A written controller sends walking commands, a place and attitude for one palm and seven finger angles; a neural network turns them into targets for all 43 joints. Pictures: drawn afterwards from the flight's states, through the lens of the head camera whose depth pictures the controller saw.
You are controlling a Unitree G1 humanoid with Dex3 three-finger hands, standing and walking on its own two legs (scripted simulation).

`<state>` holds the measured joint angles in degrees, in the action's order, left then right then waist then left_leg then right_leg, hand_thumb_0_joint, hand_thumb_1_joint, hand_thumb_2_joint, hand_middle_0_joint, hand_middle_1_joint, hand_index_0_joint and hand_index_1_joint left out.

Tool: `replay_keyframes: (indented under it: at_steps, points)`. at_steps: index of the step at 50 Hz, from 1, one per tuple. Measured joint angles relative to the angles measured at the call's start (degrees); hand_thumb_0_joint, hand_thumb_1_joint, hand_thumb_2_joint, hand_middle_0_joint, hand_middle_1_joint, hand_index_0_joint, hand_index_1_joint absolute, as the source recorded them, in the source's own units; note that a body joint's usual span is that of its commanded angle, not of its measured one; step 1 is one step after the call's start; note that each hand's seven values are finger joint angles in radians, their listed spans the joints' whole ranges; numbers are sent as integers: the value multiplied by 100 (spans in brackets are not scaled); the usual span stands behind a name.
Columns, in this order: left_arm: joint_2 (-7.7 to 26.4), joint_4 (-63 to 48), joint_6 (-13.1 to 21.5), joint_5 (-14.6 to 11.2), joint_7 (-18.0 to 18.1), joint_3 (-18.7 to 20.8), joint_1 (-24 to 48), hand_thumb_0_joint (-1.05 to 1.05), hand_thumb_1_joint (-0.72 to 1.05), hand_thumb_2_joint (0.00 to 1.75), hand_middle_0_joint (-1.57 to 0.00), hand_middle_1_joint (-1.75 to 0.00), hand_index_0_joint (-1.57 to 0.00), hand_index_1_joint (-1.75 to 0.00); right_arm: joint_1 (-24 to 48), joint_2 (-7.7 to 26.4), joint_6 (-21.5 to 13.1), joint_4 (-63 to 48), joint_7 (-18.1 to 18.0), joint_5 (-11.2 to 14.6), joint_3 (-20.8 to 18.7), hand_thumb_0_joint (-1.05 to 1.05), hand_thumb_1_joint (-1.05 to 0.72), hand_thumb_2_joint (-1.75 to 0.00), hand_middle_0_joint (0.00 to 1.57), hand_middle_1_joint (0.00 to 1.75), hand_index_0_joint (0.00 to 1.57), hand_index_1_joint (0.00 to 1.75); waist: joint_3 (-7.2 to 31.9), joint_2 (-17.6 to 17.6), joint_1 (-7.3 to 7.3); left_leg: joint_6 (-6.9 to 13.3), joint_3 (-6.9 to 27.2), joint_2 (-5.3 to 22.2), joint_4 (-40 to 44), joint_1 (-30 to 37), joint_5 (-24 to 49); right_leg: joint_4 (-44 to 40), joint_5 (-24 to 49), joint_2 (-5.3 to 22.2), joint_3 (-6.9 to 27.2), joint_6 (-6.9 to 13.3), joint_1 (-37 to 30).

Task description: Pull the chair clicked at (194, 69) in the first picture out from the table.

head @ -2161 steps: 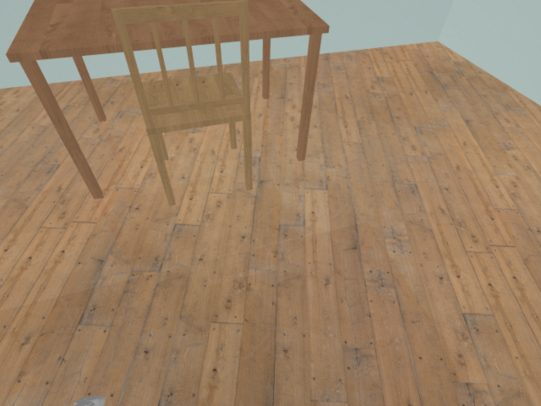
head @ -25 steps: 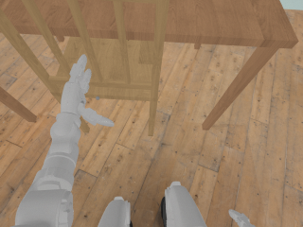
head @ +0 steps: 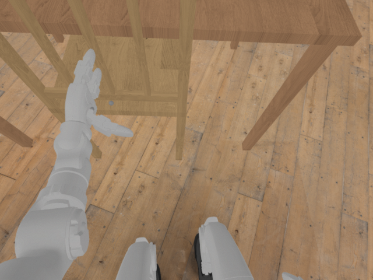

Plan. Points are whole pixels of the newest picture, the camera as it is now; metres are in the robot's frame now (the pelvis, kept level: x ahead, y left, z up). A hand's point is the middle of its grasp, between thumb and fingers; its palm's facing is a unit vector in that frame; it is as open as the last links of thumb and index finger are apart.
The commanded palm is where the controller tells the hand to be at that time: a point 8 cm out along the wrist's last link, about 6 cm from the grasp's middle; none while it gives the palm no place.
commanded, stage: push the fingers through the gap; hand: left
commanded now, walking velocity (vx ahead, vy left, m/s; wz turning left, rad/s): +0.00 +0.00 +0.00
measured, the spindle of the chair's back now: (95, 50) +0.61 +0.15 +0.05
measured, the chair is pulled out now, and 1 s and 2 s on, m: -0.09 -0.09 -0.09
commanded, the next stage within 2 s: hook a spindle and tug to test in 0.14 s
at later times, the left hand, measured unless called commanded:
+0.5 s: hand (113, 101) +0.48 +0.11 +0.03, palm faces -0.12 -0.99 -0.03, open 16.2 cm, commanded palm +0.46 +0.17 +0.03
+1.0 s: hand (117, 103) +0.48 +0.10 +0.03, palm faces -0.11 -0.99 -0.04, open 7.6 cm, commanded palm +0.45 +0.16 +0.03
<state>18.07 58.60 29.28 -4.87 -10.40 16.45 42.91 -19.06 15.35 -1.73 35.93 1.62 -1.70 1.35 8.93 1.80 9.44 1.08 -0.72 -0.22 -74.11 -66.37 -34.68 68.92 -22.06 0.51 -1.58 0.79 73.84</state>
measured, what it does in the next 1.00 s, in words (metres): stands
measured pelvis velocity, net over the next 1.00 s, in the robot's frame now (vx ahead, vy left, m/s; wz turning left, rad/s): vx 0.01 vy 0.00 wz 0.00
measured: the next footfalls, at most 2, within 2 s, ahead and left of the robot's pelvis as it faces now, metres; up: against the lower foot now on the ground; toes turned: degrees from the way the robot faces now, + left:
none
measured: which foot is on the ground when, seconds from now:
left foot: down 0.00-1.00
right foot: down 0.00-1.00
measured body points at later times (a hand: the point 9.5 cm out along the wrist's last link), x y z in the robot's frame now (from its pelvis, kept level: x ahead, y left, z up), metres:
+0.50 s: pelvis +0.01 +0.01 +0.00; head +0.15 +0.01 +0.43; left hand +0.49 +0.17 +0.03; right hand +0.06 -0.26 -0.12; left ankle +0.00 +0.11 -0.62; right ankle +0.09 -0.11 -0.62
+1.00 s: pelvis +0.01 +0.00 +0.00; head +0.15 +0.00 +0.43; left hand +0.48 +0.16 +0.04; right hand +0.06 -0.26 -0.12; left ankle +0.00 +0.11 -0.62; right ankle +0.09 -0.11 -0.62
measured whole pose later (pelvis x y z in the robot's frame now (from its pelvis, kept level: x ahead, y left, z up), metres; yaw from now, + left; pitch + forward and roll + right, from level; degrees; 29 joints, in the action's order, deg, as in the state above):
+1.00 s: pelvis +0.01 +0.00 +0.00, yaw +0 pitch +27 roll +0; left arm 15.3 56.2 29.8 -4.1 -8.1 14.3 40.9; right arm -17.7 14.9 -1.3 35.4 2.0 -1.9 0.9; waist 9.4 1.8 9.1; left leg 1.0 -0.4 -0.4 -73.5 -64.9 -35.1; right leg 68.6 -22.8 0.6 -1.8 0.8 72.4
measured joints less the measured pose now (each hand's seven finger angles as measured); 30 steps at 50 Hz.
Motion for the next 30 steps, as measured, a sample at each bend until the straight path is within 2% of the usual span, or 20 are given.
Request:
replay_keyframes:
  at_steps: [7, 17, 23, 30]
  points:
    - [53, -6, 72, 22, 10, 86, 1, -1, -50, 30, -6, -8, -6, -8, 9, -10, -20, -8, -3, -20, 7, 0, -91, -89, 20, 30, 20, 30, 11, -17, 47, 10, 4, 11, 7, 11, -5, -34, 11, -13, -4, -10, -23]
    - [-47, 17, 53, -18, 6, -115, -20, -1, -50, 30, -7, -11, -7, -11, 66, -3, 44, -32, 24, -7, -4, 0, -91, -89, 20, 30, 20, 30, 38, -10, -3, 31, 31, -20, 14, 52, -29, -51, -26, 18, -23, -38, -88]
    - [-143, -27, 83, 62, 119, -158, -1, -1, -50, 30, -13, -29, -12, -29, 136, -31, 70, -61, 39, -37, -9, 0, -91, -89, 20, 30, 20, 30, 32, 3, 8, 33, 36, -32, -25, 29, -62, -3, -67, 30, -25, -44, -62]
    - [-174, -111, 30, 88, 185, -119, -63, -1, -50, 30, -23, -62, -23, -61, 172, -88, 127, -94, 56, -25, 13, 0, -91, -89, 20, 30, 20, 30, 26, -4, 5, 31, 7, -11, -1, 72, -83, -3, -82, 2, 3, -38, -76]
